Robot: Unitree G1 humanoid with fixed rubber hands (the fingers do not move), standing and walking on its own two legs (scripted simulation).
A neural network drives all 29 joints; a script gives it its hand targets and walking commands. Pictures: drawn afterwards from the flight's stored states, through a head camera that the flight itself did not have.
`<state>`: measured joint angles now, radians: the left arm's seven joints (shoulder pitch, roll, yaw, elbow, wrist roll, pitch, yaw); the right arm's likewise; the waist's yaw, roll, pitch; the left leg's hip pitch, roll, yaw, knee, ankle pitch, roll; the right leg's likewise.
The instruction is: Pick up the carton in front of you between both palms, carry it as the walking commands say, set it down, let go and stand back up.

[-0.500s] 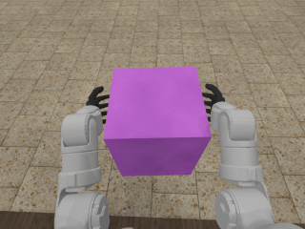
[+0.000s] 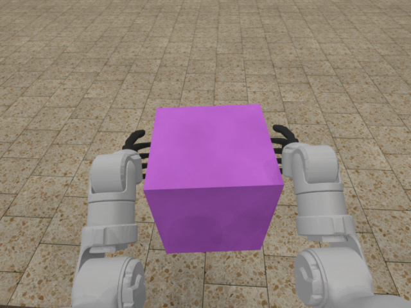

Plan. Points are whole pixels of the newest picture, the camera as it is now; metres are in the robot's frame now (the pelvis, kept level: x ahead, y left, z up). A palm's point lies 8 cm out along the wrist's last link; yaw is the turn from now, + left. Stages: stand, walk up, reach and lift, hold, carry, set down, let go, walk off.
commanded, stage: carry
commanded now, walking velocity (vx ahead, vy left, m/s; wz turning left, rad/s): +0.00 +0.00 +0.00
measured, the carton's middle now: (211, 182) +0.35 +0.00 +0.05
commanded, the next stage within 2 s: none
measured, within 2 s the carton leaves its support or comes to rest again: neither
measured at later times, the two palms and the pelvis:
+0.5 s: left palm (126, 171) +0.32 +0.15 +0.13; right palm (293, 165) +0.32 -0.15 +0.13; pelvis -0.02 +0.00 +0.00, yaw +0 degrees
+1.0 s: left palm (125, 173) +0.32 +0.15 +0.13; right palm (293, 166) +0.32 -0.15 +0.13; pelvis -0.02 +0.00 +0.00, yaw +0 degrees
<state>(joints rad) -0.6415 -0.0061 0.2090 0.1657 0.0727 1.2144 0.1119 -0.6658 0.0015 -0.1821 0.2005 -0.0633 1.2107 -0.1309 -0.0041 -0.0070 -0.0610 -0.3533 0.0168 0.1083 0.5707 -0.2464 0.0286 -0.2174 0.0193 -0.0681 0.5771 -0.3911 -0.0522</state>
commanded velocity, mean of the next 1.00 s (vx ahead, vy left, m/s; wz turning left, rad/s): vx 0.07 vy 0.00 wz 0.00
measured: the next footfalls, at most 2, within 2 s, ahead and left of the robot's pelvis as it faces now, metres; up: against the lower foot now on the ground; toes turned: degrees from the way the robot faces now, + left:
right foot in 1.50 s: +0.27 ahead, -0.10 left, -0.02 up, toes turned -1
left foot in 2.00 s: +0.63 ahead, +0.07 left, -0.05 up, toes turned +8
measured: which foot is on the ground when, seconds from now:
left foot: down 0.00-1.00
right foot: down 0.00-1.00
